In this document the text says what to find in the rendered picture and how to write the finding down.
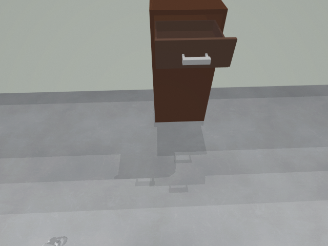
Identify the cabinet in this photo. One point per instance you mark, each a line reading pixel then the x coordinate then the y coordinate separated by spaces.
pixel 182 94

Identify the drawer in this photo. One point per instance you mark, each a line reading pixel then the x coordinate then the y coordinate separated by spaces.
pixel 193 38

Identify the handle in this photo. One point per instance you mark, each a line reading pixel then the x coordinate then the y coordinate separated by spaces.
pixel 196 60

